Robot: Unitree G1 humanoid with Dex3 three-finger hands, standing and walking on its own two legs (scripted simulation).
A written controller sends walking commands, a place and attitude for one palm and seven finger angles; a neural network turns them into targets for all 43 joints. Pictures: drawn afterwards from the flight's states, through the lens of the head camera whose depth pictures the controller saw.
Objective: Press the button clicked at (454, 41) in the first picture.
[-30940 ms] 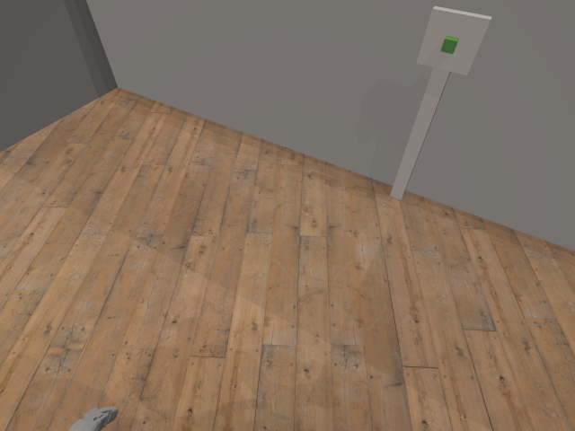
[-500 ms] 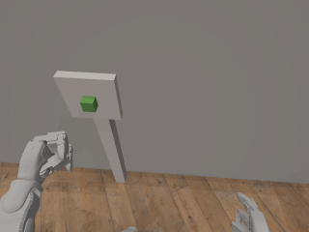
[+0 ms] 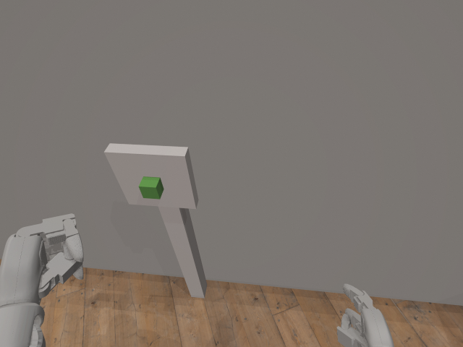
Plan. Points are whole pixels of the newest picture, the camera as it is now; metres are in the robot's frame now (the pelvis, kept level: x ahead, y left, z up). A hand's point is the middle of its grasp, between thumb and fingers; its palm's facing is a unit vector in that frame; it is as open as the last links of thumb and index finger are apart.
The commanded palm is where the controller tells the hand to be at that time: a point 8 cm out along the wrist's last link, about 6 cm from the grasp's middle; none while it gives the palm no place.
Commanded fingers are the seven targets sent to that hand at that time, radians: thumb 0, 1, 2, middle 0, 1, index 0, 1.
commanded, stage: draw the hand back to the body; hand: left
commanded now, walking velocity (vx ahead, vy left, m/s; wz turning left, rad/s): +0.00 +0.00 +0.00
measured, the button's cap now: (152, 186) +0.45 +0.24 +0.00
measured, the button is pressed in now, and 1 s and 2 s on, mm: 0 0 0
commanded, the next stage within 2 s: step back with the hand held close in 0.44 s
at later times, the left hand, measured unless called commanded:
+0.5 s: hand (66, 273) +0.16 +0.22 +0.16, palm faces +0.38 -0.84 -0.38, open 3.1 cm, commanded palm +0.11 +0.26 +0.18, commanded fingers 0.00 0.90 0.90 -1.30 -1.50 -1.30 -1.50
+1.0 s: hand (34, 288) +0.14 +0.25 +0.16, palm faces +0.27 -0.82 -0.50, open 3.1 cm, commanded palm +0.08 +0.29 +0.18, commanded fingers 0.00 0.90 0.90 -1.30 -1.50 -1.30 -1.50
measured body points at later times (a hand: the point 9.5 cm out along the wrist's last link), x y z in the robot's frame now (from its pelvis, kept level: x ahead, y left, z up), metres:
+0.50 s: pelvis -0.01 -0.02 +0.01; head -0.03 -0.04 +0.46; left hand +0.14 +0.26 +0.18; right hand +0.18 -0.23 -0.07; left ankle +0.02 +0.09 -0.73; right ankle -0.08 -0.11 -0.73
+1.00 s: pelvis -0.05 +0.01 +0.00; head -0.02 +0.01 +0.45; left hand +0.12 +0.29 +0.19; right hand +0.12 -0.23 -0.08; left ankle +0.02 +0.09 -0.73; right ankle -0.08 -0.11 -0.73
